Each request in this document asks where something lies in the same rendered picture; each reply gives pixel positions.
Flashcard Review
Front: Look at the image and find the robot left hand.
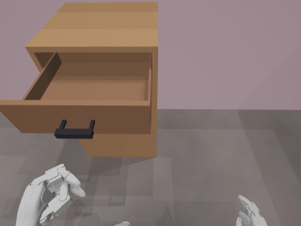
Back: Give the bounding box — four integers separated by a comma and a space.
15, 164, 87, 226

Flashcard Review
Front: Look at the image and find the drawer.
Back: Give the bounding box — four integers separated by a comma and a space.
0, 52, 152, 135

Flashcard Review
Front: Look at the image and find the cabinet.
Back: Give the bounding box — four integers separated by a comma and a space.
25, 2, 159, 157

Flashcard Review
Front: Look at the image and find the robot right hand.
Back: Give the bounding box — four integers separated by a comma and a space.
235, 195, 268, 226

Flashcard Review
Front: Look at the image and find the handle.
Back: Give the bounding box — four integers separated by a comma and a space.
54, 120, 95, 139

